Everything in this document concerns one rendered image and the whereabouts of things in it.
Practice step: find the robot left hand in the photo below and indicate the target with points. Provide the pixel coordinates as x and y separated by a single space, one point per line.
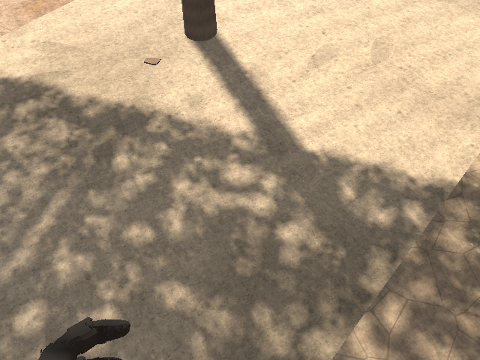
84 335

